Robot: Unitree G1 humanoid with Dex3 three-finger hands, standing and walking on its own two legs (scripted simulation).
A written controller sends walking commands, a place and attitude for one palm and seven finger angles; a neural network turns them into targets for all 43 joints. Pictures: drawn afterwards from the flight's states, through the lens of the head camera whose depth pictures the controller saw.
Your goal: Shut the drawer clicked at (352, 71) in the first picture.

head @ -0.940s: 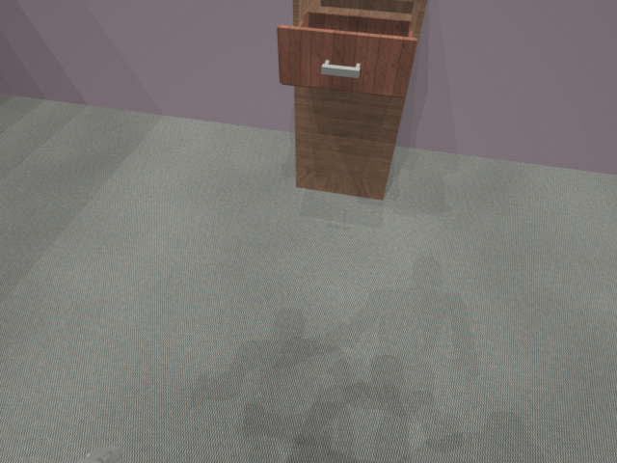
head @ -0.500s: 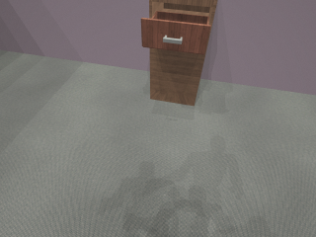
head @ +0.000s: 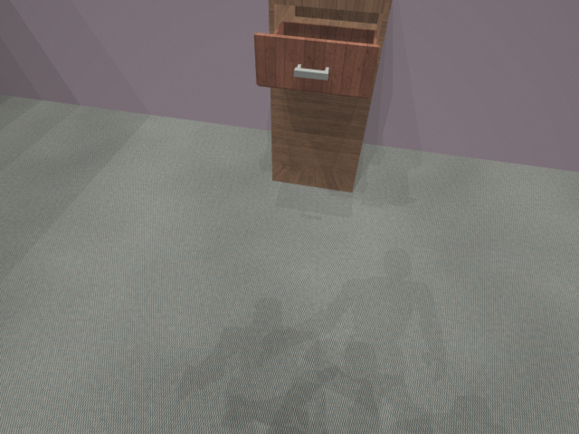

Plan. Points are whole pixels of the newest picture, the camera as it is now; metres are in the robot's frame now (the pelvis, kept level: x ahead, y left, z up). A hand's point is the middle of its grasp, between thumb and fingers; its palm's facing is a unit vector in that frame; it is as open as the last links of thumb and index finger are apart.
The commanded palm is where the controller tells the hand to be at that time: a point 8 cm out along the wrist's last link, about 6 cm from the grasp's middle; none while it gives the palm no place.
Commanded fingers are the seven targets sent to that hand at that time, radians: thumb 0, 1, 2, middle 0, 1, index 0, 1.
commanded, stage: stand and wait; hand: left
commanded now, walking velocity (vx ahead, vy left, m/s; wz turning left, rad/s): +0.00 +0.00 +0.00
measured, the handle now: (312, 71) +1.12 -0.01 -0.01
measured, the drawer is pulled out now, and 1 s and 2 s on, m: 0.29 0.29 0.29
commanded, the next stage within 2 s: look at it before walking up in 0.02 s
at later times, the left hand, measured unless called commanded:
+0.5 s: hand out of the picture +0.07 +0.25 -0.16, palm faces -0.02 -0.94 -0.33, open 7.3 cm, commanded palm none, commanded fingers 0.00 0.90 0.90 -0.20 -0.30 -0.20 -0.30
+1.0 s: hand out of the picture +0.05 +0.20 -0.19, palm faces -0.05 -0.98 -0.21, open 7.3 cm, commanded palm none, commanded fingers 0.00 0.90 0.90 -0.20 -0.30 -0.20 -0.30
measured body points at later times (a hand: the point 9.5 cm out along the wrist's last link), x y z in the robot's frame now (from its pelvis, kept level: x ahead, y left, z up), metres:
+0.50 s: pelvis +0.00 +0.00 +0.00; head +0.00 +0.01 +0.45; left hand +0.07 +0.30 -0.13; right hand +0.08 -0.29 -0.13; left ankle +0.00 +0.14 -0.74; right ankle +0.01 -0.11 -0.74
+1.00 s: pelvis +0.05 +0.00 -0.02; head +0.05 +0.01 +0.43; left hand +0.05 +0.25 -0.17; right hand +0.05 -0.25 -0.17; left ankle +0.00 +0.14 -0.74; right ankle +0.01 -0.11 -0.74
